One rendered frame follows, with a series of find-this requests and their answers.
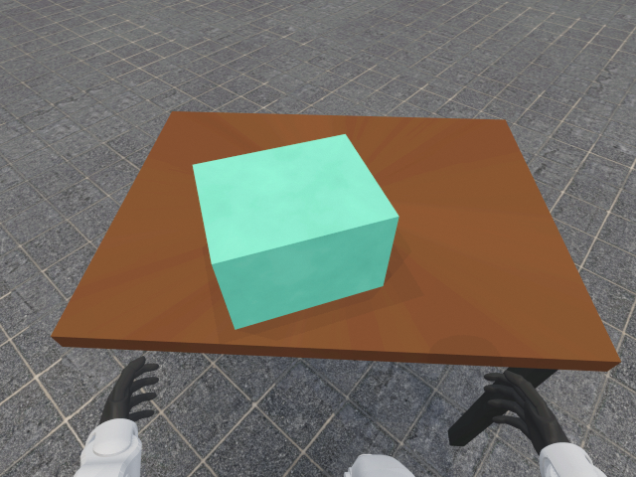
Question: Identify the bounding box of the robot right thigh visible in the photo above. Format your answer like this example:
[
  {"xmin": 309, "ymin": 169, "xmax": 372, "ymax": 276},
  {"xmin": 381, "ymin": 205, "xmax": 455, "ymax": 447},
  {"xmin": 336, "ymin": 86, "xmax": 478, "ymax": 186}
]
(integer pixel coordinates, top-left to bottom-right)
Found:
[{"xmin": 344, "ymin": 454, "xmax": 415, "ymax": 477}]

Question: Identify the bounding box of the left robot hand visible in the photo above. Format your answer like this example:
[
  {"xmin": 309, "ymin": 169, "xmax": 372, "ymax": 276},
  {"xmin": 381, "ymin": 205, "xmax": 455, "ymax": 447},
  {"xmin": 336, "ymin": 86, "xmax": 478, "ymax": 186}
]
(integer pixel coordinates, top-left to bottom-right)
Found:
[{"xmin": 99, "ymin": 356, "xmax": 159, "ymax": 424}]

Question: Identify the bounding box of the table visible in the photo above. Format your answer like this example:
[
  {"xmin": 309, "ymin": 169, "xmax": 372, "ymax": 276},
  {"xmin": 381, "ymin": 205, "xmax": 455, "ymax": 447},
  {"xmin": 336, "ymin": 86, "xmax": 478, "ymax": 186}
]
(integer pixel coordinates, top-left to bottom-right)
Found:
[{"xmin": 51, "ymin": 111, "xmax": 621, "ymax": 446}]

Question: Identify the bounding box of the carton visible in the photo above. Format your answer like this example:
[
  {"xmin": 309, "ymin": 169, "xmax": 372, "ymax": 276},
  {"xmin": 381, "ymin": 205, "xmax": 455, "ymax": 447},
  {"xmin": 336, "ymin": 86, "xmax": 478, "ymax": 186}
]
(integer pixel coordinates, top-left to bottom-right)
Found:
[{"xmin": 193, "ymin": 134, "xmax": 399, "ymax": 330}]

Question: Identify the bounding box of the right robot hand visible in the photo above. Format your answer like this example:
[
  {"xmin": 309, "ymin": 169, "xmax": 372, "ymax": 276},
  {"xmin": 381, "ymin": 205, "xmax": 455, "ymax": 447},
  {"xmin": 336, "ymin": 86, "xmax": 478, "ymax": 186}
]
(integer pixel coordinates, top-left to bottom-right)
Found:
[{"xmin": 484, "ymin": 370, "xmax": 570, "ymax": 456}]

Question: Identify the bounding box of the robot left forearm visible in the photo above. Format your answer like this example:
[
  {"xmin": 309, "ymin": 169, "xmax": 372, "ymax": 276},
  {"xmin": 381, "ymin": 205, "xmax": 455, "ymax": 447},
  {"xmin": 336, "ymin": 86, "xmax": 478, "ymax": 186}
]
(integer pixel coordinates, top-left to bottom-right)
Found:
[{"xmin": 74, "ymin": 418, "xmax": 142, "ymax": 477}]

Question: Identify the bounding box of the robot right forearm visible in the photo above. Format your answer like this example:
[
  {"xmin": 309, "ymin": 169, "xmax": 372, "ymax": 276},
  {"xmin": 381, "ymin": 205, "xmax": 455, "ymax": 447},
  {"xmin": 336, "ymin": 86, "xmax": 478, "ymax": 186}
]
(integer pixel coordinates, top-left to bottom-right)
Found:
[{"xmin": 540, "ymin": 442, "xmax": 607, "ymax": 477}]

